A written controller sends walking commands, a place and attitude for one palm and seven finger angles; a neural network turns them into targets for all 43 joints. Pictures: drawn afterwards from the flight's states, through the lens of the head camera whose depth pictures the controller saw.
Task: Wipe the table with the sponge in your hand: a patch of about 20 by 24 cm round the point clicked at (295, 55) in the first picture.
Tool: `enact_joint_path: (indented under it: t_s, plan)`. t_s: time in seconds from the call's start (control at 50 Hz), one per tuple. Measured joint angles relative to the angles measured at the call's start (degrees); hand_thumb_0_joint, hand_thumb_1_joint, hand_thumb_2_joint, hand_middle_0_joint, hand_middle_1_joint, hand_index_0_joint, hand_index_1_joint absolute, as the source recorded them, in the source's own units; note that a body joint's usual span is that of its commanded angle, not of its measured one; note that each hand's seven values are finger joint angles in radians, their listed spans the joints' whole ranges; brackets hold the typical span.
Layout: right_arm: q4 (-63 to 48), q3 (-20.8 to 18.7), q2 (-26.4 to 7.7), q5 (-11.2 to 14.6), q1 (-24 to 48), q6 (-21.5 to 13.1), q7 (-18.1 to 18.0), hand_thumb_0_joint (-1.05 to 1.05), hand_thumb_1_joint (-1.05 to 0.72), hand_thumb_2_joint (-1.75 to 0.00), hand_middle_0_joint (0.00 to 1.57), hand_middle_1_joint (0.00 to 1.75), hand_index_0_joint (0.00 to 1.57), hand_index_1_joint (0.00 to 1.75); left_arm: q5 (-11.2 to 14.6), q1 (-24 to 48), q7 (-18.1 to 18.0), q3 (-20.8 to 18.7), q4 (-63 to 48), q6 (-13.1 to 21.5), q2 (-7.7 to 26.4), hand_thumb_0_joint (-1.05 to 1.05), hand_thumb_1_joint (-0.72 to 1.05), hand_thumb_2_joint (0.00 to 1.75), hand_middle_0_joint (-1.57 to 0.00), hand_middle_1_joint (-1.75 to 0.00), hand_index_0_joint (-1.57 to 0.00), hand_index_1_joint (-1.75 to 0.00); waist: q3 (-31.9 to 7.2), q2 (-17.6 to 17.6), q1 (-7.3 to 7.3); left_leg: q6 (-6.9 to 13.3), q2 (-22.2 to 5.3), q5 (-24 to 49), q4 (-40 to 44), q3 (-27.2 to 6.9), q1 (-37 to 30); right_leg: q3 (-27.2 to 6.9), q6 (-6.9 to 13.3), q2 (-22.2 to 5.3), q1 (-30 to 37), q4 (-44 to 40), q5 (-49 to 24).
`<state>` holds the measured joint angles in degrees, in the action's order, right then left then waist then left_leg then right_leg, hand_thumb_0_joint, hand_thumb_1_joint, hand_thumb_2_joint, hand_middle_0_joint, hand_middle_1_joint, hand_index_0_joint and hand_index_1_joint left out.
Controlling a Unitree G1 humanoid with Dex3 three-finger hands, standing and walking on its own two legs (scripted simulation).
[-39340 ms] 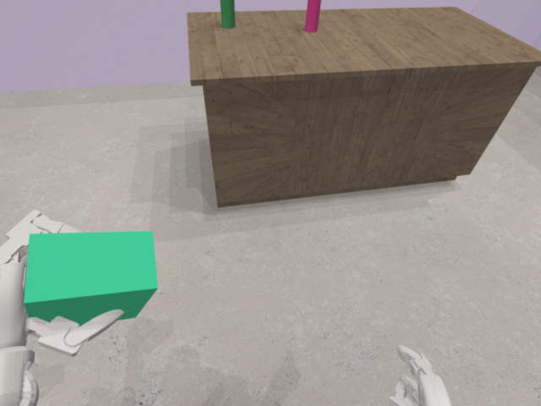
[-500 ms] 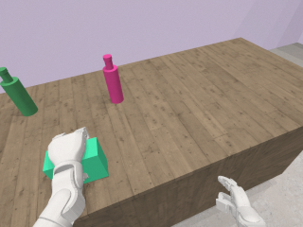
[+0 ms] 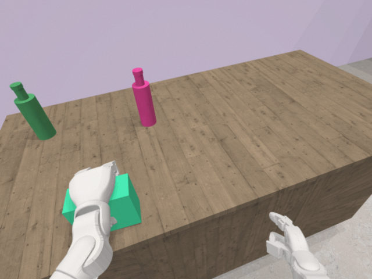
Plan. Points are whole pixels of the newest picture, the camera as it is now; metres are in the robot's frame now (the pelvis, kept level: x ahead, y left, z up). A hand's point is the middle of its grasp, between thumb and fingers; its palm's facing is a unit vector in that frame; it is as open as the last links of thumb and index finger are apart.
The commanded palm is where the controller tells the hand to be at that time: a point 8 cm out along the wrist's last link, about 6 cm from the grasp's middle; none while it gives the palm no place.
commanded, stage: slide across to the third lane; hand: left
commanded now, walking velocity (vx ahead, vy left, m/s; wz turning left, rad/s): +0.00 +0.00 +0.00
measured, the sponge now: (108, 210) +0.26 +0.23 +0.01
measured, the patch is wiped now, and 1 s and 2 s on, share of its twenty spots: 0.60 0.80 1.00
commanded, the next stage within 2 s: wipe forward along the third lane in 0.42 s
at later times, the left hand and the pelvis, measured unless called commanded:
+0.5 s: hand (131, 192) +0.28 +0.17 +0.06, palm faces +0.04 -0.07 -1.00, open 10.6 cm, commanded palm +0.25 +0.15 +0.11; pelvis -0.02 -0.02 +0.00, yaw +1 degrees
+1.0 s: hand (138, 176) +0.33 +0.17 +0.06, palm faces -0.04 -0.04 -1.00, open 10.6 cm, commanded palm +0.31 +0.17 +0.09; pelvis -0.02 -0.04 +0.00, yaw +1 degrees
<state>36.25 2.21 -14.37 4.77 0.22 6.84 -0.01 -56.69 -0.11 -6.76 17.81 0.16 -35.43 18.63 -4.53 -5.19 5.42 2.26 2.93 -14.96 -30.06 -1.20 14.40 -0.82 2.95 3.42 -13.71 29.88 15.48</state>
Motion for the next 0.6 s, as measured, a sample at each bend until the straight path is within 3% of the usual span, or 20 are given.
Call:
enact_joint_path:
  t_s: [0.3,0.46,0.6]
  plan:
    - [1.64,-0.03,0.70,0.43,-0.04,-0.81,0.24,0.02,-0.90,-0.90,0.20,0.30,0.20,0.30,-0.28,7.71,-1.60,4.97,7.82,-0.26,-3.22,-0.01,-0.54,1.03,-0.62,-1.35,-0.69,-1.30,-0.17,-0.21,1.10,-0.73,0.33,0.83,-0.70,-1.34,1.41,1.46,0.60,-0.32,-1.43,1.55,0.10]
    - [2.36,0.17,1.13,0.61,-0.17,-0.51,0.67,0.02,-0.90,-0.90,0.20,0.30,0.20,0.30,0.52,11.60,-2.33,6.93,12.27,-0.80,-5.00,-0.01,-0.54,1.03,-0.62,-1.35,-0.69,-1.29,-0.66,-0.08,0.49,-1.28,0.08,0.97,-1.02,-1.53,1.90,1.70,1.08,-0.06,-2.12,2.26,0.13]
    - [2.95,0.16,0.80,0.64,-0.16,0.09,0.23,0.02,-0.90,-0.90,0.20,0.30,0.20,0.30,1.52,13.97,-2.83,5.99,15.99,-1.28,-5.81,-0.01,-0.54,1.03,-0.63,-1.35,-0.70,-1.29,-0.86,0.28,-0.09,-1.83,-0.50,1.21,-0.72,-1.34,1.90,1.50,1.61,0.50,-2.36,2.15,-0.21]
